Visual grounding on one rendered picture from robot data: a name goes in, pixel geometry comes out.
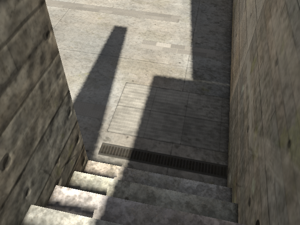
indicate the stairs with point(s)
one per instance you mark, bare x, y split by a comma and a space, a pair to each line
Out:
106, 194

